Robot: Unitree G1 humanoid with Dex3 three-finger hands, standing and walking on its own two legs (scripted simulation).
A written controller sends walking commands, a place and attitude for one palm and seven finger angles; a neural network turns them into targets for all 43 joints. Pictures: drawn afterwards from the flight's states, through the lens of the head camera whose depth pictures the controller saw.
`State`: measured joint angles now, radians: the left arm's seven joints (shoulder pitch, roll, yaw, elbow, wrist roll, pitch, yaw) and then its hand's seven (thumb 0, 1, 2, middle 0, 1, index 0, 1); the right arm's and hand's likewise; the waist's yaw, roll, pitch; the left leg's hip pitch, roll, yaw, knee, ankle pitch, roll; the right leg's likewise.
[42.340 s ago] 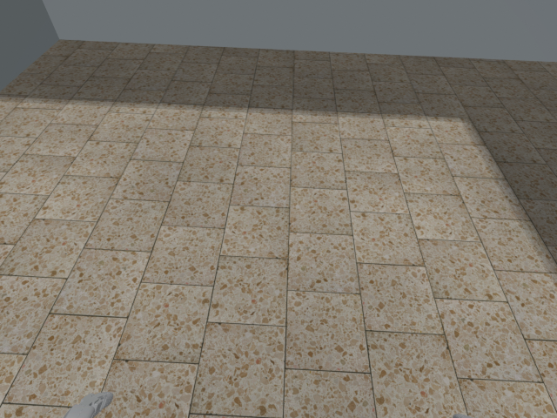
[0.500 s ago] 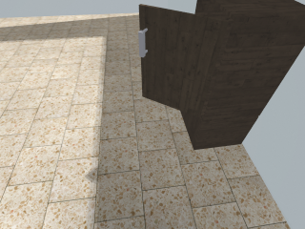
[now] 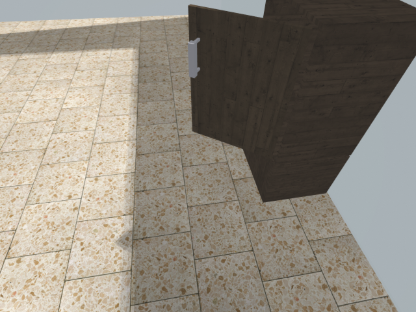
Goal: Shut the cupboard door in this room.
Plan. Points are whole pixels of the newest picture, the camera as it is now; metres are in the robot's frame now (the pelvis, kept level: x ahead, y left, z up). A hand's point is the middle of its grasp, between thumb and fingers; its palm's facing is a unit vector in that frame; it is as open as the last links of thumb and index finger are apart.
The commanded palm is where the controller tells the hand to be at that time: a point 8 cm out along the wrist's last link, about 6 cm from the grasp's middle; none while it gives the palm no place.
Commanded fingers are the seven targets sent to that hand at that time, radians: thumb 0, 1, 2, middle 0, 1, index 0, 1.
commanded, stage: let the arm hang, fingers relaxed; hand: left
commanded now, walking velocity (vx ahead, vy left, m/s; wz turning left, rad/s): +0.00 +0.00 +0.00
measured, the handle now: (195, 57) +0.99 +0.10 +0.01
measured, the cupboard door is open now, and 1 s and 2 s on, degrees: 54 54 54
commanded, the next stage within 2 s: look to check the result in 0.06 s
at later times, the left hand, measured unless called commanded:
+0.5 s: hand out of the picture -0.02 +0.17 -0.18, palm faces +0.02 -0.98 -0.18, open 7.3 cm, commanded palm none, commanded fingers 0.00 0.90 0.90 -0.20 -0.30 -0.20 -0.30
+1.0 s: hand out of the picture +0.02 +0.18 -0.18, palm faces +0.07 -0.98 -0.20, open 7.3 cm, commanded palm none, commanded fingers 0.00 0.90 0.90 -0.20 -0.30 -0.20 -0.30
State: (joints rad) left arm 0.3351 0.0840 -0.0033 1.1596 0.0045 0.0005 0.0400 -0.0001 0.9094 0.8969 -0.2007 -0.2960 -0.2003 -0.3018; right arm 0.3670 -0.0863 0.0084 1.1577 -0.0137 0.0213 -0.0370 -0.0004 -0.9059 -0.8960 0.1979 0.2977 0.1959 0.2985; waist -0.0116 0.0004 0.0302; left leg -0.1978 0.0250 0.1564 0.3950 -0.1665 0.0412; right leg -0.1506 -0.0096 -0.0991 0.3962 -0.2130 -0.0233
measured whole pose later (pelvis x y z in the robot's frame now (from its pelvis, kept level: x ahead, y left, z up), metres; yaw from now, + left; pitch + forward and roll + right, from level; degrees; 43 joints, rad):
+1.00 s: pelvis +0.02 +0.01 -0.01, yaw +2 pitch -1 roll +0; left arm 0.26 0.14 0.03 1.10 0.01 0.01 0.05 0.00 0.91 0.90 -0.20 -0.30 -0.20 -0.30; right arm 0.29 -0.13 -0.01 1.11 -0.01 0.03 -0.02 0.00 -0.91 -0.90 0.20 0.30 0.20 0.30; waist -0.02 0.00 0.06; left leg -0.23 0.00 0.13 0.47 -0.22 0.05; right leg -0.18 -0.04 -0.13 0.48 -0.29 -0.01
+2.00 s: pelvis +0.11 -0.02 -0.01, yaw +42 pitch +1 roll +3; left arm 0.40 0.15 0.03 0.96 0.02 -0.04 0.03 0.00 0.91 0.90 -0.20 -0.30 -0.20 -0.30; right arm 0.13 -0.25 -0.06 0.93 -0.03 0.08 0.04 0.00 -0.91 -0.90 0.19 0.30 0.19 0.30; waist 0.01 0.01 0.13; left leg -0.60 0.03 0.07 1.00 -0.27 -0.01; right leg 0.01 -0.08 -0.26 0.39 -0.41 -0.02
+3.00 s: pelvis +0.31 +0.20 -0.03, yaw +76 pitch +0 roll -2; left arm 0.25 0.23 0.06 0.88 0.02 0.02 0.02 0.00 0.91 0.90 -0.20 -0.30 -0.20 -0.30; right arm 0.14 -0.24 -0.06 0.87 -0.02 0.03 0.03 0.00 -0.91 -0.90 0.20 0.30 0.19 0.30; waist 0.01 -0.05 0.11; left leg -0.40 0.04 0.08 0.69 -0.28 0.02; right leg -0.27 -0.19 -0.28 0.71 -0.40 0.06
